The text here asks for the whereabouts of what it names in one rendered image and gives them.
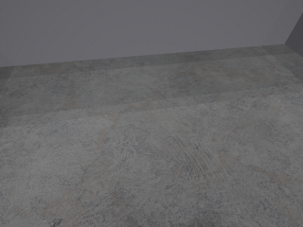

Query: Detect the robot left hand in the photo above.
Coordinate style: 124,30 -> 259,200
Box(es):
38,217 -> 62,227

